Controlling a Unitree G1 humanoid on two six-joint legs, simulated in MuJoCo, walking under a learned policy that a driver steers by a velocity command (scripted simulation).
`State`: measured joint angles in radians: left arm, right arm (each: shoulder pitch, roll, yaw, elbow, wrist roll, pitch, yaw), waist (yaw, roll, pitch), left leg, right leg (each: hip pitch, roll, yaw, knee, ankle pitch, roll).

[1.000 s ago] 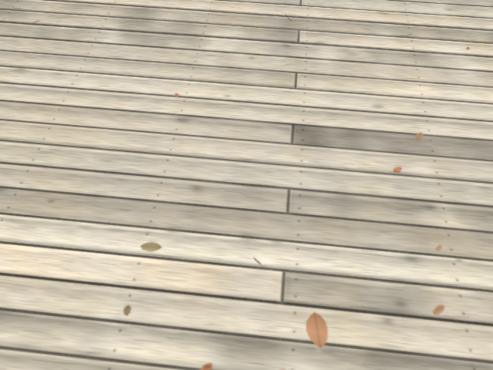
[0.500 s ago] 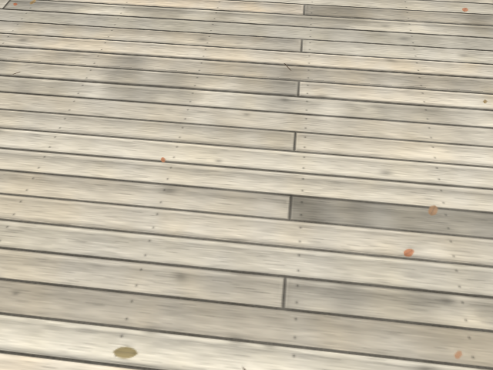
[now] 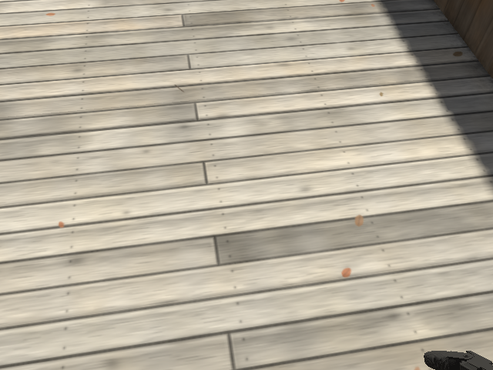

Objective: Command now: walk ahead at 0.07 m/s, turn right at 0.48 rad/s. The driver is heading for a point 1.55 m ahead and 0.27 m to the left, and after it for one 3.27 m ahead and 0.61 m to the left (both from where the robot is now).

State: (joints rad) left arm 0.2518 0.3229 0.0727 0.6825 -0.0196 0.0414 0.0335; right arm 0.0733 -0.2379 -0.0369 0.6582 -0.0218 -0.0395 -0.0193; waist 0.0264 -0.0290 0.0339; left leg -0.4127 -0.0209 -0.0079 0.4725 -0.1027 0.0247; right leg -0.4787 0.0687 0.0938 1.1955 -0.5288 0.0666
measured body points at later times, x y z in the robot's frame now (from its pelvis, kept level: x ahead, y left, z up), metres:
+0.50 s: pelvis +0.02 -0.01 +0.00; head +0.04 +0.00 +0.45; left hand +0.14 +0.27 -0.10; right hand +0.16 -0.28 -0.10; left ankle +0.00 +0.10 -0.70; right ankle +0.02 -0.15 -0.73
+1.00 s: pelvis +0.01 +0.01 +0.01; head +0.03 +0.04 +0.45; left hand +0.05 +0.33 -0.10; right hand +0.27 -0.19 -0.07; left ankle +0.00 +0.10 -0.73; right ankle +0.08 -0.12 -0.71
